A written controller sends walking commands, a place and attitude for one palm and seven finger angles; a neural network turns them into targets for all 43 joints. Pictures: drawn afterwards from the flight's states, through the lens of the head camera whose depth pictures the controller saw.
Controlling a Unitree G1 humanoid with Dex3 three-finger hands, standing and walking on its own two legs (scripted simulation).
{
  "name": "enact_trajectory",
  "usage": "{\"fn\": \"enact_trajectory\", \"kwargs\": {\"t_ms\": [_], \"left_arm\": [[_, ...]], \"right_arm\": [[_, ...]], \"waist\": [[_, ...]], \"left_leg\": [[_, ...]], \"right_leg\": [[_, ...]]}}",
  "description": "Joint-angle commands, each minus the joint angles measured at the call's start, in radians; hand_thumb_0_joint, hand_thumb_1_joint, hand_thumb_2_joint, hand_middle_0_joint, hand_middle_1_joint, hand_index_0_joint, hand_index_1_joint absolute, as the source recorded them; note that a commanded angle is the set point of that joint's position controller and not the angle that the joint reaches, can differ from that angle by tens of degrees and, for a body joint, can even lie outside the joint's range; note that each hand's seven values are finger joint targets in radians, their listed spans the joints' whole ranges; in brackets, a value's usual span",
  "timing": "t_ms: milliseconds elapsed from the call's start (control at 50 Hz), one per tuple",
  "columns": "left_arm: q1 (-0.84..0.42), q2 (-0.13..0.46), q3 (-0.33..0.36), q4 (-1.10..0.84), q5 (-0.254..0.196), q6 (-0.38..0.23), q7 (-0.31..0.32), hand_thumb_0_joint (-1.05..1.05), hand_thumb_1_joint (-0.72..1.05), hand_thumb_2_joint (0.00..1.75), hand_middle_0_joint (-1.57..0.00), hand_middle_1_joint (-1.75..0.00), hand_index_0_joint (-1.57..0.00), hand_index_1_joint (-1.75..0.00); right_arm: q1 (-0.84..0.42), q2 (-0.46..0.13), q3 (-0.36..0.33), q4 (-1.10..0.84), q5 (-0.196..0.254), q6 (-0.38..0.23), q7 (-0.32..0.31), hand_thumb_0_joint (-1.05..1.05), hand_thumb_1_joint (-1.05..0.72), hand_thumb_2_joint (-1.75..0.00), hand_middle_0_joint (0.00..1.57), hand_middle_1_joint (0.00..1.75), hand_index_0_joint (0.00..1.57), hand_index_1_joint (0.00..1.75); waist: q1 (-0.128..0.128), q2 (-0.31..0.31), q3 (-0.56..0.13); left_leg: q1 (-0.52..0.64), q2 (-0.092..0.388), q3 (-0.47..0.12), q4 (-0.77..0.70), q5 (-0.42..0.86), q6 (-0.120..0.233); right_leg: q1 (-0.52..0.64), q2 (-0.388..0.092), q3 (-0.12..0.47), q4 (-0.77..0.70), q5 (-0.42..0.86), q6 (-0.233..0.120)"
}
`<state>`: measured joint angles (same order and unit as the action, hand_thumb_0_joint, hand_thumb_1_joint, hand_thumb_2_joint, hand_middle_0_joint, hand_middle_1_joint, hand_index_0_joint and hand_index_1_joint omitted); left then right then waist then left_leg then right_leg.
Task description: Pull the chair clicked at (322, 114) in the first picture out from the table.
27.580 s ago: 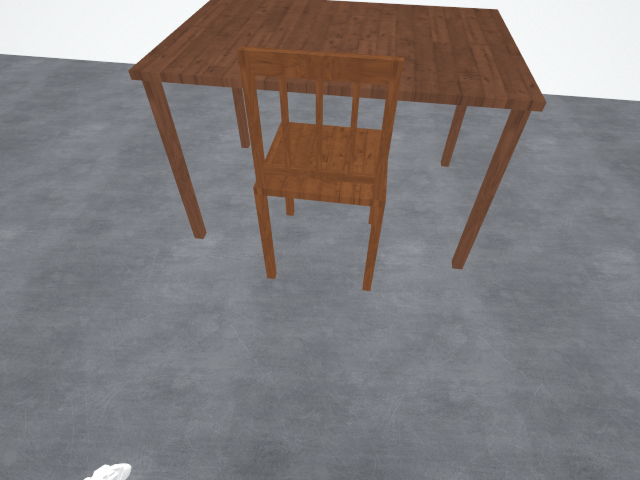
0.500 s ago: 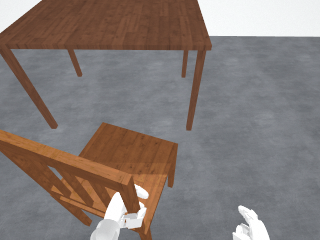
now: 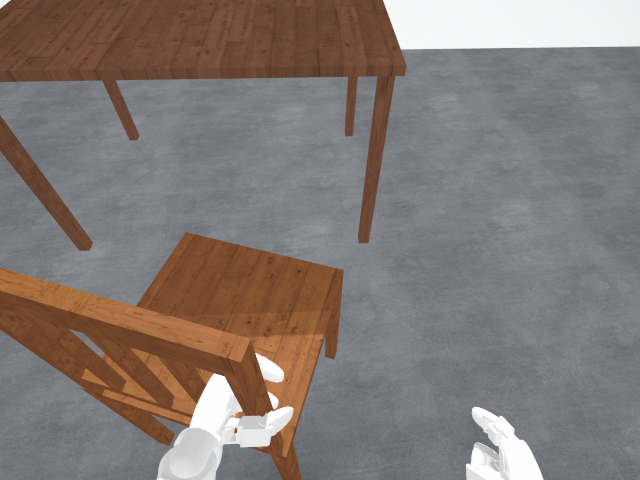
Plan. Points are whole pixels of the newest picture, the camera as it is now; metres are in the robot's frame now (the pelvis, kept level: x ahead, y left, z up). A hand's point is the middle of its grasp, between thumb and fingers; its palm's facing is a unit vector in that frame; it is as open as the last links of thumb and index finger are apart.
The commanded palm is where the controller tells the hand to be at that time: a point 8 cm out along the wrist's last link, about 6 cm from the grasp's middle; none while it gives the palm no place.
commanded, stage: open the thumb and straighten the fingers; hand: left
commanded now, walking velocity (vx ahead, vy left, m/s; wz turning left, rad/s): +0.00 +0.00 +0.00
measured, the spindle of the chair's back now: (137, 370) +0.28 +0.26 -0.06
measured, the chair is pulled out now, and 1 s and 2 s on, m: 0.62 0.62 0.61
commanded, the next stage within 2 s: draw the fingers out of the gap in 0.54 s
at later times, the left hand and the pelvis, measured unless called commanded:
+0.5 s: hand (255, 414) +0.22 +0.09 -0.07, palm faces -0.16 -0.98 -0.09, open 16.8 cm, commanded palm +0.21 +0.15 -0.04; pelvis +0.01 +0.00 -0.04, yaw +1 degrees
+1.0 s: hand (240, 464) +0.16 +0.10 -0.06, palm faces -0.13 -0.99 -0.05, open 17.5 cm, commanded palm +0.14 +0.16 -0.04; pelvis +0.02 +0.01 -0.04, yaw +1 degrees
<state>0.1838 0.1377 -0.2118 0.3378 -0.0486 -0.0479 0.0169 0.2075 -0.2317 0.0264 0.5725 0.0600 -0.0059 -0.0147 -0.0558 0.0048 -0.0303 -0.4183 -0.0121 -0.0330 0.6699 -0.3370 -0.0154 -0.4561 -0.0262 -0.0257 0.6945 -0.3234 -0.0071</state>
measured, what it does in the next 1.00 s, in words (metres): stands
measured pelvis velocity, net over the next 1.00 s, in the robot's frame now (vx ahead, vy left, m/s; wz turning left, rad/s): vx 0.02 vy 0.01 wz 0.02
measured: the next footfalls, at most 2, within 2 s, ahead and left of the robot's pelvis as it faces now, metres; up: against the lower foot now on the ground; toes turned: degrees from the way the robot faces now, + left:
none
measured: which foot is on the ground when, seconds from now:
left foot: down 0.00-1.00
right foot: down 0.00-1.00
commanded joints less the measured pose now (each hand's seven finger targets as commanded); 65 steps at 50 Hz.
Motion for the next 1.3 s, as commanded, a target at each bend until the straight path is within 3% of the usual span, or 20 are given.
{"fn": "enact_trajectory", "kwargs": {"t_ms": [0, 20, 40, 80, 100, 160, 280, 300, 380, 460, 500, 540, 600, 620, 740, 840, 900, 960, 1140, 1280], "left_arm": [[-0.084, -0.030, 0.000, -0.286, -0.001, -0.010, 0.014, 0.00, -0.43, 0.26, -0.47, -1.38, -0.47, -1.38], [-0.071, 0.079, 0.118, -0.228, 0.002, 0.008, 0.022, 0.00, -0.55, 0.20, -0.45, -1.30, -0.45, -1.30], [-0.064, 0.024, 0.064, -0.261, 0.004, 0.023, 0.014, 0.00, -0.55, 0.20, -0.43, -1.23, -0.43, -1.23], [-0.053, -0.001, 0.041, -0.304, 0.002, 0.056, 0.008, 0.00, -0.55, 0.20, -0.38, -1.09, -0.38, -1.09], [-0.047, -0.009, 0.029, -0.333, -0.001, 0.071, 0.004, 0.00, -0.55, 0.20, -0.35, -1.01, -0.35, -1.01], [-0.034, 0.030, 0.055, -0.422, -0.005, 0.105, 0.003, 0.00, -0.55, 0.20, -0.27, -0.80, -0.27, -0.80], [0.020, 0.040, 0.062, -0.488, 0.003, 0.152, 0.012, 0.00, -0.55, 0.20, -0.13, -0.36, -0.13, -0.36], [0.041, 0.063, 0.091, -0.431, 0.007, 0.165, 0.011, 0.00, -0.55, 0.20, -0.10, -0.29, -0.10, -0.29], [0.061, 0.065, 0.081, -0.515, 0.013, 0.181, -0.009, 0.00, -0.55, 0.20, 0.00, 0.00, 0.00, 0.00], [0.098, 0.071, 0.079, -0.598, -0.001, 0.183, -0.016, 0.00, -0.55, 0.20, 0.00, 0.00, 0.00, 0.00], [0.096, 0.071, 0.073, -0.593, -0.003, 0.186, -0.021, 0.00, -0.55, 0.20, 0.00, 0.00, 0.00, 0.00], [0.093, 0.071, 0.070, -0.590, 0.000, 0.184, -0.023, 0.00, -0.55, 0.20, 0.00, 0.00, 0.00, 0.00], [0.120, 0.084, 0.081, -0.594, 0.009, 0.190, -0.021, 0.00, -0.55, 0.20, 0.00, 0.00, 0.00, 0.00], [0.195, 0.109, 0.123, -0.570, 0.008, 0.197, -0.022, 0.00, -0.55, 0.20, 0.00, 0.00, 0.00, 0.00], [0.391, 0.073, 0.088, -0.680, 0.010, 0.215, -0.024, 0.00, -0.55, 0.20, 0.00, 0.00, 0.00, 0.00], [0.423, 0.058, 0.039, -0.742, 0.033, 0.199, -0.018, 0.00, -0.55, 0.20, 0.00, 0.00, 0.00, 0.00], [0.453, 0.083, 0.057, -0.779, 0.037, 0.183, -0.016, 0.00, -0.55, 0.20, 0.00, 0.00, 0.00, 0.00], [0.527, 0.056, 0.026, -0.832, 0.037, 0.161, -0.019, 0.00, -0.55, 0.20, 0.00, 0.00, 0.00, 0.00], [0.626, 0.040, -0.036, -0.869, 0.073, 0.175, -0.026, 0.00, -0.55, 0.20, 0.00, 0.00, 0.00, 0.00], [0.750, 0.033, -0.050, -0.964, 0.085, 0.180, -0.017, 0.00, -0.55, 0.20, 0.00, 0.00, 0.00, 0.00]], "right_arm": [[-0.083, -0.112, -0.053, -0.194, -0.005, -0.086, 0.011, 0.00, -0.90, -0.90, 0.20, 0.30, 0.20, 0.30], [-0.075, -0.135, -0.055, -0.185, -0.007, -0.082, 0.005, 0.00, -0.90, -0.90, 0.20, 0.30, 0.20, 0.30], [-0.080, -0.131, -0.052, -0.201, -0.010, -0.081, 0.005, 0.00, -0.90, -0.90, 0.20, 0.30, 0.20, 0.30], [-0.081, -0.131, -0.054, -0.227, -0.007, -0.089, 0.001, 0.00, -0.90, -0.90, 0.20, 0.30, 0.20, 0.30], [-0.083, -0.130, -0.053, -0.238, -0.007, -0.095, -0.002, 0.00, -0.90, -0.90, 0.20, 0.30, 0.20, 0.30], [-0.067, -0.135, -0.050, -0.253, -0.009, -0.109, -0.016, 0.00, -0.90, -0.90, 0.20, 0.30, 0.20, 0.30], [-0.030, -0.130, -0.040, -0.266, -0.018, -0.121, -0.030, 0.00, -0.90, -0.90, 0.20, 0.30, 0.20, 0.30], [-0.019, -0.136, -0.040, -0.261, -0.020, -0.117, -0.033, 0.00, -0.90, -0.90, 0.20, 0.30, 0.20, 0.30], [-0.014, -0.131, -0.038, -0.290, -0.020, -0.115, -0.033, 0.00, -0.90, -0.90, 0.20, 0.30, 0.20, 0.30], [0.006, -0.128, -0.036, -0.302, -0.023, -0.127, -0.039, 0.00, -0.90, -0.90, 0.20, 0.30, 0.20, 0.30], [0.016, -0.130, -0.035, -0.295, -0.022, -0.128, -0.045, 0.00, -0.90, -0.90, 0.20, 0.30, 0.20, 0.30], [0.017, -0.131, -0.033, -0.296, -0.024, -0.131, -0.047, 0.00, -0.90, -0.90, 0.20, 0.30, 0.20, 0.30], [0.020, -0.133, -0.035, -0.298, -0.025, -0.129, -0.049, 0.00, -0.90, -0.90, 0.20, 0.30, 0.20, 0.30], [0.020, -0.126, -0.039, -0.301, -0.025, -0.125, -0.048, 0.00, -0.90, -0.90, 0.20, 0.30, 0.20, 0.30], [0.006, -0.102, -0.050, -0.344, -0.019, -0.114, -0.044, 0.00, -0.90, -0.90, 0.20, 0.30, 0.20, 0.30], [0.010, -0.103, -0.054, -0.356, -0.021, -0.118, -0.050, 0.00, -0.90, -0.90, 0.20, 0.30, 0.20, 0.30], [0.012, -0.104, -0.055, -0.363, -0.024, -0.126, -0.056, 0.00, -0.90, -0.90, 0.20, 0.30, 0.20, 0.30], [0.022, -0.094, -0.061, -0.376, -0.023, -0.136, -0.058, 0.00, -0.90, -0.90, 0.20, 0.30, 0.20, 0.30], [0.014, -0.091, -0.063, -0.416, -0.021, -0.129, -0.064, 0.00, -0.90, -0.90, 0.20, 0.30, 0.20, 0.30], [0.015, -0.076, -0.068, -0.460, -0.018, -0.106, -0.063, 0.00, -0.90, -0.90, 0.20, 0.30, 0.20, 0.30]], "waist": [[-0.001, -0.050, -0.237], [0.011, -0.073, -0.205], [0.009, -0.070, -0.220], [0.006, -0.081, -0.233], [0.005, -0.049, -0.240], [0.006, -0.039, -0.281], [-0.006, -0.060, -0.251], [-0.013, -0.116, -0.216], [-0.003, -0.020, -0.266], [-0.009, -0.025, -0.325], [-0.030, -0.069, -0.298], [-0.031, -0.060, -0.268], [-0.026, -0.034, -0.271], [-0.003, -0.021, -0.278], [0.018, -0.024, -0.309], [-0.009, -0.034, -0.224], [-0.002, -0.011, -0.231], [0.006, -0.013, -0.284], [0.002, -0.039, -0.214], [0.025, 0.010, -0.248]], "left_leg": [[-0.012, 0.005, -0.005, -0.006, 0.084, 0.037], [-0.071, 0.000, -0.004, 0.010, 0.054, 0.037], [-0.085, -0.003, 0.001, 0.020, 0.047, 0.038], [-0.105, -0.003, 0.004, 0.043, 0.035, 0.039], [-0.106, -0.005, 0.006, 0.054, 0.044, 0.041], [-0.113, -0.008, 0.007, 0.080, 0.060, 0.044], [-0.150, -0.015, 0.007, 0.127, 0.092, 0.049], [-0.183, -0.014, 0.006, 0.140, 0.086, 0.050], [-0.169, -0.019, 0.012, 0.160, 0.100, 0.049], [-0.153, -0.022, 0.009, 0.184, 0.157, 0.054], [-0.170, -0.020, 0.005, 0.195, 0.151, 0.055], [-0.187, -0.023, 0.002, 0.199, 0.127, 0.056], [-0.186, -0.022, 0.002, 0.204, 0.144, 0.055], [-0.191, -0.023, 0.006, 0.202, 0.149, 0.052], [-0.191, -0.022, 0.009, 0.195, 0.192, 0.049], [-0.222, -0.020, -0.002, 0.208, 0.132, 0.054], [-0.230, -0.022, -0.005, 0.221, 0.118, 0.054], [-0.209, -0.021, -0.006, 0.232, 0.139, 0.054], [-0.269, -0.020, -0.021, 0.235, 0.040, 0.056], [-0.265, -0.018, -0.021, 0.235, 0.055, 0.052]], "right_leg": [[-0.011, 0.002, -0.022, -0.008, 0.068, -0.021], [-0.031, 0.004, -0.015, 0.005, 0.052, -0.020], [-0.032, 0.002, -0.020, 0.018, 0.047, -0.018], [-0.050, 0.003, -0.021, 0.035, 0.031, -0.016], [-0.056, 0.004, -0.019, 0.042, 0.035, -0.017], [-0.043, 0.001, -0.016, 0.054, 0.052, -0.015], [-0.066, 0.003, -0.018, 0.078, 0.102, -0.008], [-0.088, 0.008, -0.018, 0.082, 0.103, -0.006], [-0.083, 0.002, -0.014, 0.098, 0.113, -0.009], [-0.046, -0.001, -0.011, 0.108, 0.186, -0.007], [-0.069, 0.004, -0.014, 0.108, 0.188, -0.001], [-0.089, 0.004, -0.015, 0.106, 0.162, 0.000], [-0.102, 0.006, -0.022, 0.119, 0.163, -0.005], [-0.085, 0.004, -0.020, 0.121, 0.171, -0.006], [-0.044, 0.000, -0.021, 0.134, 0.235, -0.008], [-0.131, 0.009, -0.031, 0.138, 0.145, -0.008], [-0.150, 0.012, -0.032, 0.150, 0.110, -0.015], [-0.149, 0.011, -0.037, 0.169, 0.122, -0.013], [-0.219, 0.019, -0.046, 0.181, -0.005, -0.014], [-0.217, 0.023, -0.047, 0.208, -0.005, -0.022]]}}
